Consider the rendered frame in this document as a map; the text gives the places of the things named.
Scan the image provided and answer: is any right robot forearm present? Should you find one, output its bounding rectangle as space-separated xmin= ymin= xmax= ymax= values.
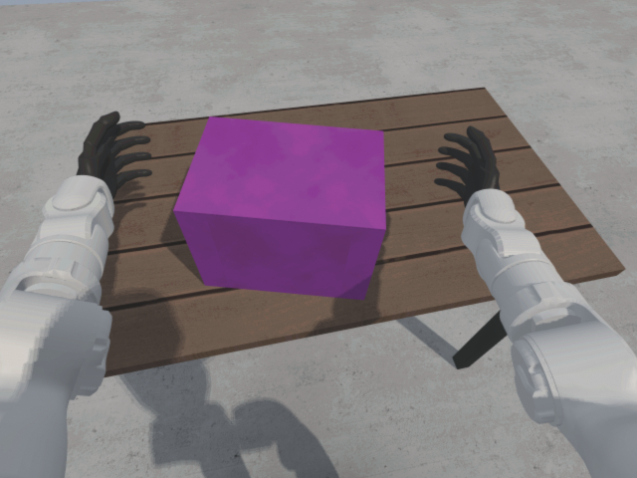
xmin=461 ymin=189 xmax=637 ymax=369

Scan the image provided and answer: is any carton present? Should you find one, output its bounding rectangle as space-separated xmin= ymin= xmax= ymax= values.
xmin=173 ymin=117 xmax=386 ymax=300

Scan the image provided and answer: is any left robot upper arm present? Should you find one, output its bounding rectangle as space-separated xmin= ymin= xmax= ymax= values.
xmin=0 ymin=290 xmax=112 ymax=478

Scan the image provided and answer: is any table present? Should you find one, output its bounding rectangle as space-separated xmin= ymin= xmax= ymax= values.
xmin=100 ymin=88 xmax=625 ymax=377

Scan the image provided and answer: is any left robot forearm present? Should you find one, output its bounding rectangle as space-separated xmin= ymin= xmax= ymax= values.
xmin=0 ymin=175 xmax=114 ymax=316

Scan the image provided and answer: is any left robot hand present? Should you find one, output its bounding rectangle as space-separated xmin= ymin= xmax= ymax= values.
xmin=77 ymin=112 xmax=152 ymax=200

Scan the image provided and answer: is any right robot hand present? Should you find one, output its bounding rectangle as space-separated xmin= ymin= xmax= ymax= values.
xmin=434 ymin=126 xmax=500 ymax=208

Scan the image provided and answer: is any right robot upper arm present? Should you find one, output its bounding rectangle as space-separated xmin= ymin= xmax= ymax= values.
xmin=511 ymin=321 xmax=637 ymax=478

